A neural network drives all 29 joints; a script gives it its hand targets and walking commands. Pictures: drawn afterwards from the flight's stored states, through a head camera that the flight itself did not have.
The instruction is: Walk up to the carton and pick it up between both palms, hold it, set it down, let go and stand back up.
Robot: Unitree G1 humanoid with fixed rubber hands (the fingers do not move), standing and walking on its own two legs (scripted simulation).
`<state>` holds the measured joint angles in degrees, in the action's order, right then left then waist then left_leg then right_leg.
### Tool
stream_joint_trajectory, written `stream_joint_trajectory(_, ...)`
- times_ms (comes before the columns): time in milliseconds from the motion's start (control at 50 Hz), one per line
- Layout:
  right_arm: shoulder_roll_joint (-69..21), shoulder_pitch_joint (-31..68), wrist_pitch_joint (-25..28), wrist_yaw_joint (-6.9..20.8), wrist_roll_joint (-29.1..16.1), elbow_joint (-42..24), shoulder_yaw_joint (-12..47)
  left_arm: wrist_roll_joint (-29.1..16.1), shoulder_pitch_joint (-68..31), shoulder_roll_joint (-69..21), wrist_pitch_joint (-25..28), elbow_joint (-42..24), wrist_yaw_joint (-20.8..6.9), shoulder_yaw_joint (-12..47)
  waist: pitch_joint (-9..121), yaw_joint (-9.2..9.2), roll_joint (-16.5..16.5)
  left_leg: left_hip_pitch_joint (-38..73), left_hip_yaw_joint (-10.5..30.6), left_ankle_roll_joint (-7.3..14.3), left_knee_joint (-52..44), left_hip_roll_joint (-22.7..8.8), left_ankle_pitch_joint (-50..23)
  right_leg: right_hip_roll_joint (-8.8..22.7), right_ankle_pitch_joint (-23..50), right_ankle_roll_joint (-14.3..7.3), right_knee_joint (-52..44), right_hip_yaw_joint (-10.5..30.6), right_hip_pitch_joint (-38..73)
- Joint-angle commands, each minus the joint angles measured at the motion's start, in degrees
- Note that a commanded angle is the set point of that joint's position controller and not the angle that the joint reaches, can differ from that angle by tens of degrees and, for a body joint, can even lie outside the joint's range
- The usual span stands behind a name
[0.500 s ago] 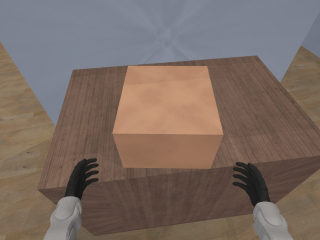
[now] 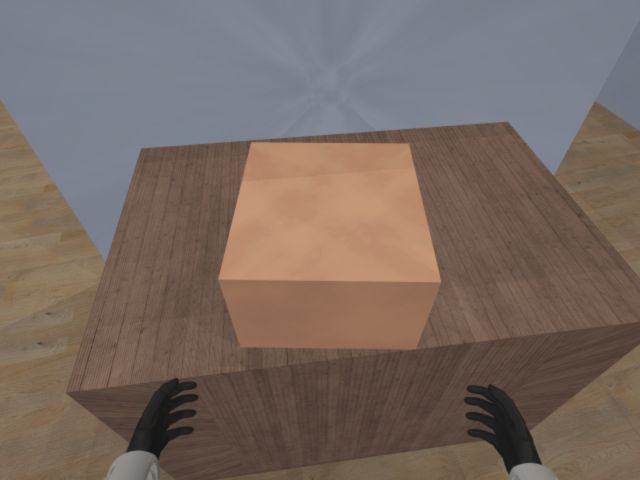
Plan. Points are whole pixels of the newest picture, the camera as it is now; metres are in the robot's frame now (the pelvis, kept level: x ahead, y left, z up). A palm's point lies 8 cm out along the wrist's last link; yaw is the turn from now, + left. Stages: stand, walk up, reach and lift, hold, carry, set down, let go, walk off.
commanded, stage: set down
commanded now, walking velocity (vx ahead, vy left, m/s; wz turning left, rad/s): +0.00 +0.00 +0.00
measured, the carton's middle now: (328, 240) +0.50 +0.04 -0.02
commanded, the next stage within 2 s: let go in 0.38 s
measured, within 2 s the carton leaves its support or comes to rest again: neither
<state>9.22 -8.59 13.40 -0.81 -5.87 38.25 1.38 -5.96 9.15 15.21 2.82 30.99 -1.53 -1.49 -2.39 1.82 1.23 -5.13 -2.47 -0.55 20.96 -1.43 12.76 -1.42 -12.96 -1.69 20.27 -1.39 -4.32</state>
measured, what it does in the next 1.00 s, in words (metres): stands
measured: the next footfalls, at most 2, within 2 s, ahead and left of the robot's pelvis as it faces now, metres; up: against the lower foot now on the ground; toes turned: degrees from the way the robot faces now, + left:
none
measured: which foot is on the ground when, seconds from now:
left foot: down 0.00-1.00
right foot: down 0.00-1.00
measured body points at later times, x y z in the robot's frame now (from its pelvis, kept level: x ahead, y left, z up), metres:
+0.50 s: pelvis -0.01 +0.01 +0.00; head +0.00 +0.02 +0.45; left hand +0.16 +0.24 -0.09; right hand +0.15 -0.22 -0.09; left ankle -0.01 +0.12 -0.75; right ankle -0.02 -0.10 -0.75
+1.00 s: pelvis -0.01 +0.00 -0.01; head -0.01 +0.00 +0.44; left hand +0.15 +0.23 -0.10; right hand +0.14 -0.25 -0.10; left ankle -0.01 +0.12 -0.75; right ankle -0.02 -0.10 -0.75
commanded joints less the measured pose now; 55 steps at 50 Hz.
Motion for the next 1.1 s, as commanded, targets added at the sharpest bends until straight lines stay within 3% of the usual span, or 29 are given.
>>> stream_joint_trajectory(0,4.8,3.4,3.1,-0.8,1.8,-5.5,-2.0,0.7,-5.8,5.2,2.2,-7.3,-0.2,-1.9,4.9,-0.75,-1.4,6.0,-0.6,-0.9,0.2,2.1,-17.1,1.9,14.8,1.8,-3.3,2.0,-2.4)
stream_joint_trajectory(80,4.8,3.1,2.8,-0.7,3.3,-3.2,-2.7,1.5,-4.6,5.0,0.8,-3.9,-0.7,-1.9,2.7,-0.33,-0.1,6.1,-1.2,-0.6,-1.0,1.7,-13.2,1.8,10.4,1.4,-4.4,2.0,-3.8)
stream_joint_trajectory(160,6.0,3.7,2.0,-0.1,4.8,-2.2,-4.5,3.5,-4.7,5.0,-1.5,-6.2,0.8,-1.7,4.1,-0.39,-3.0,7.5,-1.4,-1.1,-0.9,1.1,-12.8,1.1,6.1,0.7,-4.2,1.0,-4.8)
stream_joint_trajectory(220,6.4,2.8,1.4,1.0,4.8,-0.4,-3.6,3.9,-3.2,3.8,-3.2,-5.8,1.7,-1.3,3.7,-0.36,-3.1,8.0,-0.8,-1.6,0.2,0.6,-18.1,0.5,9.2,0.3,-3.9,0.4,-6.4)
stream_joint_trajectory(280,6.6,3.1,2.0,1.4,5.6,-3.5,-4.2,4.5,-2.6,4.6,-3.7,-8.5,2.1,-2.2,6.8,-0.55,-1.6,8.8,-0.6,-1.4,1.0,0.4,-19.0,0.7,10.8,0.9,-3.5,0.2,-6.1)
stream_joint_trajectory(340,6.9,1.7,1.6,1.8,6.1,0.8,-4.0,5.4,-2.0,2.4,-5.0,-5.1,2.1,-1.1,3.4,-0.91,-2.2,8.3,-0.6,-1.7,0.2,0.7,-16.7,0.8,10.5,0.5,-4.3,0.3,-6.4)
stream_joint_trajectory(400,7.0,2.2,1.1,2.1,5.8,0.8,-4.2,6.1,-2.4,2.8,-6.6,-6.3,2.7,-1.8,3.5,-0.84,-3.6,9.4,-0.6,-1.6,-0.1,0.4,-15.9,0.7,8.9,0.0,-4.7,0.0,-6.9)
stream_joint_trajectory(440,6.9,2.2,0.5,2.3,6.4,0.8,-4.3,5.8,-2.1,2.2,-7.7,-5.6,2.5,-1.1,3.9,-0.64,-3.0,9.0,-0.5,-1.4,-0.3,0.3,-15.5,0.8,7.8,-0.2,-4.7,0.2,-6.5)
stream_joint_trajectory(460,7.9,3.2,0.8,2.4,6.2,-0.4,-6.2,5.7,-2.2,1.1,-8.0,-8.1,2.6,1.5,5.1,-1.79,-3.1,8.1,-0.7,-1.5,-0.6,-0.1,-14.7,-0.4,7.2,-0.4,-3.6,-1.0,-6.5)
stream_joint_trajectory(560,7.3,2.9,0.4,2.7,7.0,-1.1,-5.5,5.2,-3.0,2.7,-7.8,-8.1,3.2,0.2,4.3,-1.59,-1.4,5.5,-1.3,-0.8,-0.5,0.3,-12.6,0.4,8.5,-0.1,-3.4,0.2,-5.8)
stream_joint_trajectory(820,7.0,2.5,-1.2,2.3,7.3,-2.5,-5.1,5.6,-3.6,2.5,-8.8,-6.9,2.8,-0.3,3.0,-1.65,-0.7,5.1,-1.6,-0.3,-1.0,0.8,-9.7,1.2,8.2,0.5,-3.7,1.2,-5.8)
stream_joint_trajectory(840,8.7,1.8,-0.9,2.2,6.9,-7.0,-6.9,4.1,-2.1,0.4,-8.5,-8.4,2.7,0.7,5.0,1.32,1.0,1.1,-2.2,-1.3,1.1,2.1,-9.1,1.2,6.7,0.9,-1.7,1.2,-4.2)
stream_joint_trajectory(860,8.6,1.4,-1.0,2.1,7.0,-6.9,-6.6,4.1,-2.7,1.1,-8.6,-8.1,2.7,0.8,4.5,0.06,0.1,1.2,-2.3,-1.1,0.7,1.9,-7.6,1.3,6.7,0.7,-1.6,1.5,-4.9)
stream_joint_trajectory(880,8.3,1.2,-1.4,2.0,6.9,-6.8,-6.4,4.1,-2.4,1.2,-8.9,-7.8,2.5,0.7,4.3,0.23,0.0,0.9,-2.3,-1.2,1.1,1.9,-7.9,1.3,6.5,0.6,-1.6,1.3,-4.9)
stream_joint_trajectory(900,11.4,-1.5,-8.6,1.6,8.8,-1.0,-7.7,10.6,6.0,7.1,-4.3,-1.9,1.7,-2.2,3.3,-0.04,-8.6,0.3,1.3,-0.6,4.2,-6.2,-10.5,5.8,16.4,1.8,1.7,7.9,-11.4)
stream_joint_trajectory(920,11.2,-3.0,-11.8,1.4,9.8,-3.0,-7.9,10.5,8.1,7.8,-2.9,-0.8,1.2,-2.6,3.8,-0.72,-6.4,-0.6,1.2,-0.3,4.1,-6.1,-0.1,5.5,11.8,2.2,0.9,7.9,-12.5)
stream_joint_trajectory(940,10.6,-5.3,-13.1,1.3,8.7,-3.2,-7.7,10.9,3.2,7.4,-1.8,-1.7,1.1,-2.6,3.5,-3.34,-2.7,-4.2,1.4,-0.8,4.0,-5.7,-0.6,5.8,17.2,1.7,2.3,8.4,-8.9)
stream_joint_trajectory(960,10.6,-7.7,-13.6,1.4,7.8,-1.8,-7.5,10.5,0.1,5.7,-1.2,-2.7,0.7,-2.4,5.4,-3.79,-0.7,-6.6,0.7,-1.0,4.4,-5.4,-1.1,5.7,20.3,1.1,3.9,8.4,-6.2)
stream_joint_trajectory(1020,11.0,-4.4,-14.0,2.0,7.8,-2.0,-7.6,8.8,2.9,3.1,-0.7,-1.3,0.3,-1.6,6.5,-2.64,1.7,-4.5,0.5,-0.7,5.9,-5.1,3.1,5.1,17.3,0.8,2.7,9.6,-11.5)
stream_joint_trajectory(1080,10.2,-4.4,-13.7,2.3,8.4,-1.1,-7.2,8.8,4.5,3.9,-0.5,-0.2,0.4,-2.1,5.9,-2.28,0.2,-6.1,0.8,-0.3,5.4,-5.3,3.2,5.3,15.5,0.1,2.8,10.7,-11.9)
